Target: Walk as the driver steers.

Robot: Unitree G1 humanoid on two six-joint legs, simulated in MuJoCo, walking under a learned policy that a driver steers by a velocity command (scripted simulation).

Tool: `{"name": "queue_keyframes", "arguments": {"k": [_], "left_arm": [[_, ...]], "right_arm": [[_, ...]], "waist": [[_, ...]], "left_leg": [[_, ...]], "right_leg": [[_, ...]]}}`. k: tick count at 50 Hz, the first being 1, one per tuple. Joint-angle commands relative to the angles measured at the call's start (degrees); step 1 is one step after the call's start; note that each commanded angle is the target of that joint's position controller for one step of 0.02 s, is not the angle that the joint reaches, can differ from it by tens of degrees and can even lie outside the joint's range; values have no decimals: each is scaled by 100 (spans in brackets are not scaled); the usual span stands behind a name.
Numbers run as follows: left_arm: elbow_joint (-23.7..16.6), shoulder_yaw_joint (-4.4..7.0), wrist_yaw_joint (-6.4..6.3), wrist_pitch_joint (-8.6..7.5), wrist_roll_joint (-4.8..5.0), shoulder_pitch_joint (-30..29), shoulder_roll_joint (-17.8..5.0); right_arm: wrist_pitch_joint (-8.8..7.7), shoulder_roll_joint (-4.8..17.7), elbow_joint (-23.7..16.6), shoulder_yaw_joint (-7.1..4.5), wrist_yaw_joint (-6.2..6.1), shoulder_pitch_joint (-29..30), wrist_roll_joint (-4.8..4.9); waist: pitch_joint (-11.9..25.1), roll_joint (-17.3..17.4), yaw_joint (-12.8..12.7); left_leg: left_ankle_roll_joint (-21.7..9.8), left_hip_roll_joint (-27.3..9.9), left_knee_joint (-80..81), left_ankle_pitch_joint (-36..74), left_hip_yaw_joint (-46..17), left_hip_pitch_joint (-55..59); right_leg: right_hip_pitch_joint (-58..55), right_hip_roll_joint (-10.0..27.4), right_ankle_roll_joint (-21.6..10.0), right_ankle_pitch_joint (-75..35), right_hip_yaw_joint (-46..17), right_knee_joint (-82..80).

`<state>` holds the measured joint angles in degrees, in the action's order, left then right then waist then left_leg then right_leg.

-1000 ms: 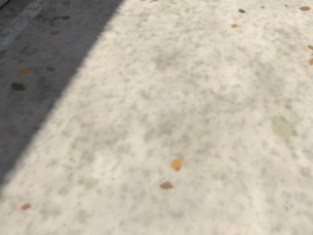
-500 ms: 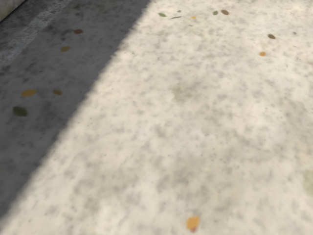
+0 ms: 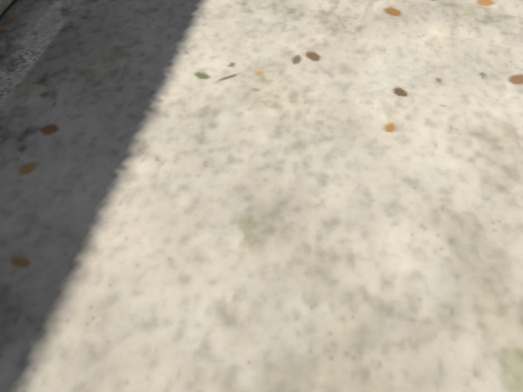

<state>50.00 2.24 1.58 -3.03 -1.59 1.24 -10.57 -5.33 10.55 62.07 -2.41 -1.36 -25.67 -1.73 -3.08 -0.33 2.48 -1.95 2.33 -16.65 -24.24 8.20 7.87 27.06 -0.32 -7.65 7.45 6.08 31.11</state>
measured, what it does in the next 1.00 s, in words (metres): walks ahead, turning right: left foot, then right foot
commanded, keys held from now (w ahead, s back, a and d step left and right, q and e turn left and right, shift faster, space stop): w+e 0.56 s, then e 0.02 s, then no key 0.42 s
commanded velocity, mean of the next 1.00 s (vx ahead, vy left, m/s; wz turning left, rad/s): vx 0.38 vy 0.00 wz -0.40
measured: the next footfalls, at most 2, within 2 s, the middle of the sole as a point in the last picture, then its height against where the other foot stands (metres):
left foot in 0.56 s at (257, 370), level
right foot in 1.00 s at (346, 375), level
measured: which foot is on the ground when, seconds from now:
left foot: down 0.00-0.00, up 0.02-0.54, down 0.56-1.00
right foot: down 0.00-0.56, up 0.58-0.98, down 1.00-1.00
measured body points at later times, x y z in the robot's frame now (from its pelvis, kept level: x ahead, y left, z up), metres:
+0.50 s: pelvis +0.27 -0.02 +0.01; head +0.30 -0.04 +0.46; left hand +0.28 +0.25 -0.11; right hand +0.44 -0.29 -0.08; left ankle +0.46 +0.07 -0.69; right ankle +0.13 -0.07 -0.72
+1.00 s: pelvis +0.44 -0.06 +0.02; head +0.46 -0.07 +0.46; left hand +0.68 +0.10 -0.11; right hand +0.36 -0.30 -0.13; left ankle +0.47 +0.05 -0.72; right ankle +0.45 -0.17 -0.72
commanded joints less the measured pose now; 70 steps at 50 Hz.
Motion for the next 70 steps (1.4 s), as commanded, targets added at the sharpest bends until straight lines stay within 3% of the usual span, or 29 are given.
{"name": "queue_keyframes", "arguments": {"k": [1,2,3,4,6,8,12,23,25,27,28,29,30,31,32,33,35,38,43,47,49,50,51,52,54,57,58,61,70], "left_arm": [[413,397,-101,-114,-156,2373,-1077],[438,551,-123,-73,-143,2640,-1656],[410,510,-78,13,66,2232,-1497],[291,460,-87,29,96,1711,-1318],[260,355,-109,-20,101,1371,-908],[302,295,-147,-95,152,1416,-770],[324,355,-175,-144,176,1851,-1068],[216,372,-245,-33,63,2800,-1171],[118,403,-289,-33,48,2601,-1276],[-18,437,-253,-72,55,2228,-1420],[-67,430,-190,-123,113,2110,-1391],[-289,315,-168,-169,197,2188,-944],[-375,273,-211,-109,371,3019,-634],[-145,321,-282,3,124,2966,-1094],[-136,337,-249,41,55,2570,-1072],[-187,319,-222,66,34,2335,-947],[-238,302,-133,191,-34,2217,-815],[-285,277,-76,291,1,2153,-751],[-447,75,-33,359,-2,1415,-553],[-465,1,-90,329,19,1064,-642],[-396,-33,-139,245,-15,1133,-618],[-368,-21,-184,193,-56,1172,-776],[-384,21,-245,135,-105,1326,-1145],[-380,3,-298,184,58,1027,-1170],[-356,-92,-295,217,109,666,-790],[-177,-112,-331,235,119,706,-770],[-111,-95,-325,224,138,796,-780],[125,-75,-337,180,142,966,-781],[634,-70,-366,190,138,1060,-746]], "right_arm": [[11,837,-395,-129,-37,18,43],[-24,384,-617,-59,100,-404,202],[-60,779,-704,-152,118,144,82],[-129,818,-935,-159,149,685,105],[-132,729,-1012,-155,131,911,32],[76,603,-1089,-139,143,817,-87],[277,570,-1414,-118,194,1438,-109],[205,710,-2360,8,271,3398,17],[146,833,-2388,-7,258,3143,40],[71,1083,-2106,-106,173,2081,59],[-10,1285,-1932,-184,97,1274,13],[-41,1744,-1930,-278,-19,358,-136],[44,2102,-1980,-357,-3,637,-184],[114,1534,-2056,-280,38,988,-45],[105,1025,-2093,-142,59,1301,25],[87,795,-2044,-59,86,1409,19],[20,744,-1879,-11,86,1291,58],[-69,919,-1732,-37,124,1152,84],[40,987,-1606,-11,134,1211,73],[171,1127,-1399,-55,154,871,99],[252,1077,-1356,-39,118,910,143],[271,978,-1322,-10,103,732,94],[293,750,-1401,48,103,473,31],[379,354,-1230,155,71,-85,165],[537,666,-1109,99,-11,266,123],[551,792,-998,78,23,431,61],[534,780,-903,84,31,402,75],[507,674,-731,98,0,466,102],[564,598,-316,109,-66,562,98]], "waist": [[1238,13,-1184],[1774,-1407,-882],[1623,-581,-782],[839,-329,-644],[301,204,-320],[352,25,-101],[158,-114,-184],[17,-388,-848],[56,-463,-638],[495,-421,-142],[974,-109,277],[1866,530,516],[2300,1889,-66],[1659,797,-229],[963,246,-250],[671,77,-301],[554,618,-383],[768,713,-491],[730,854,-423],[699,838,-227],[592,605,-351],[620,258,-340],[832,-432,-184],[965,-1077,74],[441,-786,6],[306,-708,-44],[209,-396,-103],[245,-45,-162],[177,40,-170]], "left_leg": [[-360,-1256,-3674,4703,148,-1520],[-70,34,-5938,170,84,-3849],[-150,-89,-6376,-225,-1011,-4574],[-179,-401,-6205,331,-1055,-4876],[-89,-705,-5459,786,-1062,-4393],[99,-780,-4985,753,-1055,-3912],[411,-803,-4136,1174,-863,-4260],[384,-380,-1989,2121,-863,-4695],[257,-287,-1541,1911,-935,-4041],[55,5,-1132,1593,-821,-2383],[-129,-295,-842,1748,-1047,-1158],[-392,-1781,-835,1256,-2406,187],[-1153,-3015,-263,2248,-4872,964],[-1181,-2795,-363,2557,-4690,235],[-1111,-2479,-397,3495,-3618,-545],[-1012,-2177,-352,4482,-2809,-1014],[-866,-1762,-212,5474,-1911,-1440],[-978,-1684,-140,6221,-1461,-1533],[-848,-1405,-19,5672,-780,-1950],[-813,-1491,-252,4791,-991,-1804],[-586,-1403,-564,3652,-1082,-2003],[-333,-1254,-745,2804,-1081,-2213],[-89,-919,-1263,1366,-808,-2515],[23,-470,-1206,-29,-569,-2313],[69,-411,-836,301,-682,-1958],[155,-613,-403,1177,-837,-1600],[161,-657,-381,1233,-859,-1732],[170,-715,-239,1366,-911,-1741],[118,-782,-189,1428,-932,-1506]], "right_leg": [[-2933,483,-663,439,-1013,-367],[-4487,2053,-1648,616,-4201,-1036],[-4361,1932,-1502,746,-4668,-1506],[-3622,1810,-1332,405,-3753,-1543],[-2472,1344,-994,-917,-2827,-1709],[-1980,1026,-854,-1445,-2358,-1793],[-1731,778,-825,-1337,-2174,-2030],[-2935,747,-511,-2266,-2623,-1425],[-2845,786,-352,-2524,-2746,-1171],[-2410,558,-90,-3416,-2667,-292],[-1953,203,49,-3116,-2406,809],[-1183,-178,187,-1237,-1929,2443],[324,-1022,362,2683,-1314,3805],[620,-433,340,2285,-1350,4256],[507,-320,411,1865,-1279,4177],[400,-196,482,1703,-1229,3972],[166,-112,602,1593,-1176,3609],[22,-295,697,1335,-1151,3272],[-598,-112,755,521,-746,1458],[-1095,-89,689,390,-536,468],[-1711,-47,556,-126,-563,-617],[-2181,292,500,-668,-996,-1078],[-2678,1338,347,-2144,-2011,-1080],[-2343,1865,-354,-2732,-2392,-1093],[-1614,1313,-212,-1199,-2147,-1326],[-1445,743,247,-337,-1739,-1403],[-1572,657,285,-392,-1634,-1366],[-1898,626,262,-1028,-1538,-1147],[-1819,544,276,-950,-1450,-1229]]}}
Keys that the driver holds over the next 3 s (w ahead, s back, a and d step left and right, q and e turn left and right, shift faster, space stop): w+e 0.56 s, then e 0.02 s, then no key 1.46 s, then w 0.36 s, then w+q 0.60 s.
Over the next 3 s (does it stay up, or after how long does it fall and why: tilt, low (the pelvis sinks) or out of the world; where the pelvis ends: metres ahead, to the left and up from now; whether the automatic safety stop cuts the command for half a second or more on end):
stays up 0.82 -0.22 0.01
